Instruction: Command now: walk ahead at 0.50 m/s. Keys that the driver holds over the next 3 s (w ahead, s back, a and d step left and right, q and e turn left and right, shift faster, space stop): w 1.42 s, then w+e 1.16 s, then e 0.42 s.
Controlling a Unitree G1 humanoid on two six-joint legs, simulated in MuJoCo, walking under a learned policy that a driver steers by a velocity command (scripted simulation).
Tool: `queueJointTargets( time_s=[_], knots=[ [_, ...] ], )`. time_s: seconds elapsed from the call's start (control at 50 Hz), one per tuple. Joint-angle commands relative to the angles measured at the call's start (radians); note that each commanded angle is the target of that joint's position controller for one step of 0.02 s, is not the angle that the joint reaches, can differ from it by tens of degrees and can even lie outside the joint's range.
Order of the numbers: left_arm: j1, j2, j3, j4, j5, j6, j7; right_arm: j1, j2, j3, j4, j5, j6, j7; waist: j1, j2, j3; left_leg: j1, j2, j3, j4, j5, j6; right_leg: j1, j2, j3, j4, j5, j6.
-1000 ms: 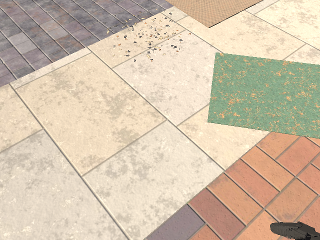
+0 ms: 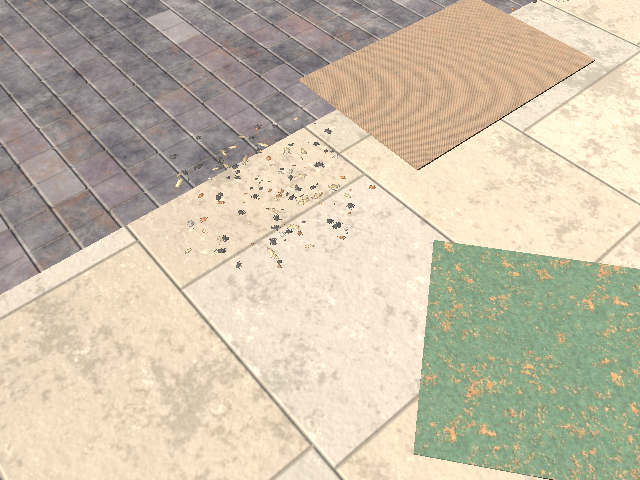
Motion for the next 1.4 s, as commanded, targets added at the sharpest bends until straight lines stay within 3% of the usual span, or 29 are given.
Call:
queueJointTargets(
  time_s=[0.02,0.08,0.1,0.12,0.14,0.16,0.18,0.22,0.32,0.52,0.58,0.62,0.64,0.66,0.68,0.7,0.74,0.76,0.86,0.98,1.08,1.16,1.18,1.2,1.22,1.24,1.28,1.32,1.4],
  knots=[
    [0.017,0.183,0.044,-0.016,-0.006,0.008,0.011,-0.088,-0.095,-0.020,-0.088,0.003,-0.023,0.014,-0.029,-0.108,0.051,0.001,-0.011,0.001,-0.046,-0.070,0.035,0.023,-0.321,0.132,0.006,0.375,-0.143],
    [-0.017,0.166,0.036,-0.023,0.000,0.024,0.016,0.202,-0.181,-0.067,-0.001,-0.004,-0.024,0.004,-0.176,-0.098,-0.130,0.431,-0.068,0.055,-0.071,-0.098,0.100,-0.045,-0.236,0.060,0.351,0.674,-0.085],
    [0.008,0.113,0.013,-0.048,0.027,0.023,0.018,0.375,-0.257,-0.087,0.030,-0.013,-0.019,-0.006,-0.220,0.049,-0.285,0.731,0.129,-0.177,-0.046,-0.079,0.163,-0.254,-0.164,0.010,0.684,0.361,-0.048],
    [0.127,-0.002,-0.017,-0.047,0.016,0.000,0.006,0.393,-0.300,-0.092,0.049,-0.012,-0.016,0.002,-0.145,0.307,-0.376,0.995,0.301,-0.652,-0.197,-0.324,0.316,-0.631,0.020,0.061,0.973,-0.285,0.003],
    [0.052,0.118,0.008,-0.038,-0.007,-0.021,-0.001,0.365,-0.198,-0.065,0.035,-0.001,-0.018,0.004,-0.184,0.166,-0.312,0.949,0.275,-0.664,-0.258,-0.462,0.280,-0.739,-0.040,0.173,1.075,-0.313,-0.011],
    [-0.042,0.158,0.020,-0.066,-0.029,-0.036,-0.006,0.288,-0.164,-0.054,0.021,-0.003,-0.022,0.001,-0.174,0.113,-0.178,0.823,0.247,-0.522,-0.277,-0.429,0.240,-0.792,-0.088,0.151,1.075,-0.217,-0.029],
    [-0.087,0.148,0.019,-0.072,-0.025,-0.039,0.000,0.219,-0.151,-0.049,0.008,-0.011,-0.024,0.001,-0.145,0.031,-0.109,0.692,0.211,-0.420,-0.301,-0.326,0.223,-0.758,-0.139,0.125,1.033,-0.122,-0.027],
    [-0.090,0.124,0.025,-0.068,-0.005,-0.026,0.004,0.159,-0.108,-0.036,0.005,-0.028,-0.030,0.002,-0.092,0.038,-0.054,0.527,0.156,-0.290,-0.354,-0.164,0.210,-0.662,-0.192,0.127,0.945,-0.021,-0.016],
    [-0.158,0.078,0.020,-0.090,0.011,0.006,0.010,0.205,-0.143,-0.046,0.044,-0.018,-0.039,-0.010,-0.081,0.011,0.000,0.471,0.138,-0.163,-0.438,-0.023,0.234,-0.708,-0.209,0.108,0.753,0.121,0.031],
    [-0.443,0.054,0.000,-0.179,-0.002,-0.017,-0.030,0.353,-0.166,-0.052,0.140,0.001,-0.006,-0.033,-0.161,0.012,0.071,0.628,0.146,-0.048,-0.408,0.006,0.186,-0.693,-0.139,0.060,0.326,0.342,0.016],
    [-0.408,0.088,0.010,-0.180,-0.003,-0.025,-0.042,0.336,-0.183,-0.061,0.148,0.005,0.010,-0.040,-0.118,0.035,0.041,0.709,0.179,-0.054,-0.321,0.172,0.162,-0.621,-0.114,0.047,0.291,0.230,-0.024],
    [-0.193,0.149,0.045,-0.114,0.002,-0.025,-0.036,0.303,-0.175,-0.058,0.141,0.003,0.021,-0.043,-0.004,0.038,-0.090,0.670,0.119,-0.003,-0.077,0.438,0.124,-0.312,-0.055,-0.006,0.264,0.221,-0.069],
    [-0.009,0.211,0.067,-0.068,0.013,-0.024,-0.027,0.310,-0.144,-0.041,0.121,-0.010,0.023,-0.045,0.059,-0.029,-0.230,0.490,0.065,0.034,0.193,0.262,0.092,-0.005,-0.173,0.124,0.307,0.241,-0.124],
    [0.086,0.296,0.089,-0.042,0.014,-0.015,-0.024,0.430,-0.021,-0.004,0.112,-0.018,0.002,-0.032,0.015,-0.275,-0.363,0.062,-0.121,0.058,0.581,-0.266,0.012,0.368,-0.412,0.589,0.234,0.039,-0.291],
    [0.076,0.204,0.060,-0.044,0.001,-0.014,-0.025,0.382,-0.078,-0.016,0.123,-0.004,-0.022,-0.028,0.040,-0.257,-0.381,-0.065,-0.129,-0.083,0.722,-0.616,0.021,0.371,-0.434,0.761,0.105,-0.077,-0.289],
    [-0.011,0.167,0.045,-0.058,0.001,-0.017,-0.023,0.294,-0.149,-0.036,0.091,0.027,-0.041,-0.022,0.027,-0.214,-0.228,-0.147,-0.071,-0.093,0.764,-0.565,0.042,0.245,-0.405,0.626,0.084,-0.094,-0.242],
    [-0.145,0.110,0.028,-0.083,0.017,-0.022,-0.025,0.204,-0.142,-0.040,0.075,0.019,-0.046,-0.031,-0.028,-0.104,-0.065,-0.096,0.020,-0.049,0.656,-0.406,0.046,-0.036,-0.330,0.413,0.024,0.052,-0.202],
    [-0.173,0.084,0.020,-0.084,0.027,-0.028,-0.026,0.221,-0.133,-0.046,0.081,0.010,-0.034,-0.035,-0.064,-0.129,-0.052,-0.027,0.050,-0.058,0.606,-0.359,0.045,-0.117,-0.300,0.351,-0.003,0.112,-0.187],
    [-0.135,0.127,0.030,-0.048,0.020,-0.038,-0.014,0.171,-0.083,-0.043,0.064,-0.007,0.002,-0.040,-0.085,-0.102,0.006,-0.041,0.073,-0.040,0.413,-0.209,-0.002,-0.208,-0.277,0.224,-0.097,0.242,-0.211],
    [-0.040,0.145,0.031,-0.002,0.006,-0.026,0.006,-0.026,-0.051,-0.028,0.015,-0.003,-0.011,-0.022,-0.024,-0.096,0.045,-0.011,0.023,0.011,0.076,0.062,-0.014,-0.167,-0.232,0.105,-0.109,0.269,-0.166],
    [0.030,0.157,0.038,0.046,-0.002,0.000,0.011,-0.130,-0.066,-0.023,-0.031,0.006,-0.021,0.006,-0.008,-0.098,0.073,-0.045,0.002,0.003,-0.034,-0.014,0.021,0.005,-0.305,0.117,-0.035,0.325,-0.155],
    [-0.021,0.164,0.042,0.038,-0.003,0.021,0.017,0.113,-0.149,-0.064,0.034,0.001,-0.028,0.008,-0.154,-0.116,-0.077,0.318,-0.079,0.071,-0.082,-0.107,0.090,0.016,-0.267,0.069,0.263,0.722,-0.100],
    [-0.015,0.130,0.026,0.020,0.010,0.023,0.018,0.297,-0.210,-0.087,0.082,-0.008,-0.026,-0.001,-0.218,-0.054,-0.216,0.618,0.019,-0.036,-0.043,-0.090,0.140,-0.148,-0.211,0.029,0.525,0.582,-0.069],
    [0.102,0.012,-0.010,0.011,0.017,0.003,0.007,0.400,-0.303,-0.110,0.109,-0.014,-0.018,-0.004,-0.181,0.187,-0.352,0.994,0.260,-0.492,-0.113,-0.282,0.301,-0.568,-0.031,-0.007,0.917,0.124,0.010],
    [0.064,0.053,-0.002,0.023,0.008,-0.021,0.001,0.398,-0.218,-0.082,0.107,-0.005,-0.018,-0.001,-0.200,0.186,-0.382,1.010,0.293,-0.695,-0.249,-0.387,0.305,-0.698,-0.010,0.140,1.057,-0.303,0.001],
    [-0.024,0.132,0.020,-0.006,-0.024,-0.038,-0.005,0.314,-0.176,-0.065,0.096,-0.002,-0.022,-0.002,-0.186,0.135,-0.237,0.892,0.265,-0.567,-0.267,-0.422,0.257,-0.785,-0.070,0.157,1.114,-0.256,-0.021],
    [-0.114,0.128,0.025,-0.023,-0.019,-0.042,0.005,0.170,-0.119,-0.048,0.068,-0.016,-0.027,0.000,-0.133,0.025,-0.069,0.607,0.194,-0.347,-0.327,-0.278,0.219,-0.744,-0.162,0.109,1.016,-0.090,-0.028],
    [-0.078,0.092,0.029,-0.010,-0.007,-0.017,0.010,0.130,-0.084,-0.037,0.071,-0.027,-0.034,0.004,-0.079,0.060,-0.043,0.469,0.142,-0.241,-0.383,-0.186,0.202,-0.627,-0.201,0.116,0.932,-0.013,-0.020],
    [-0.149,0.067,0.029,-0.037,0.007,0.005,0.015,0.188,-0.131,-0.047,0.103,-0.020,-0.040,-0.012,-0.077,0.022,0.004,0.442,0.137,-0.154,-0.444,-0.072,0.228,-0.693,-0.214,0.102,0.767,0.117,0.019]
  ],
)
Next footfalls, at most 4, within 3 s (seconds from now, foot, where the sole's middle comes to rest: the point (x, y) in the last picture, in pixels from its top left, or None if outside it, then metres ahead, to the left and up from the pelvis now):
0.08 left None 0.23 0.13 -0.78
0.64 right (410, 456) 0.54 -0.10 -0.78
1.18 left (308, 322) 0.84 0.14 -0.78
1.72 right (409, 232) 1.15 -0.11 -0.78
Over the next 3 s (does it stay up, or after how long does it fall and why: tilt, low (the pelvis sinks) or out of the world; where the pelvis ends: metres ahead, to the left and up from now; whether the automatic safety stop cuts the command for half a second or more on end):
stays up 1.55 -0.24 0.00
